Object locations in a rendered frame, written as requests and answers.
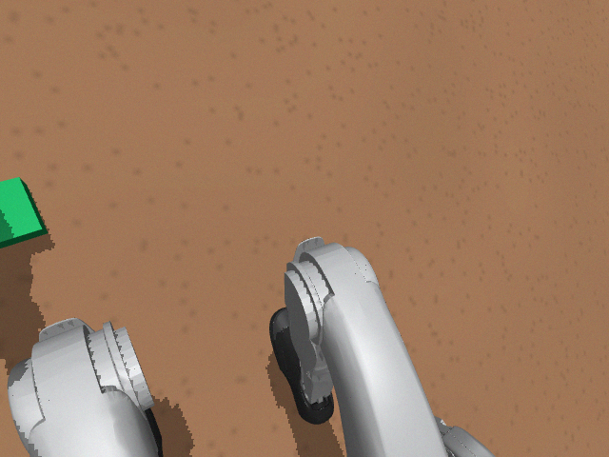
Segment left robot foot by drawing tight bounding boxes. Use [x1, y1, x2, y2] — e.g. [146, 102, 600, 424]
[145, 408, 164, 457]

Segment right robot foot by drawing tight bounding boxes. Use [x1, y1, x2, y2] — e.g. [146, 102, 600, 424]
[269, 308, 334, 425]

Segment right robot hand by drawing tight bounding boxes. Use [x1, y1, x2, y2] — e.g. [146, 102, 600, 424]
[434, 416, 496, 457]

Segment small box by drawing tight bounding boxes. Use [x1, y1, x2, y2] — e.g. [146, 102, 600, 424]
[0, 177, 48, 248]

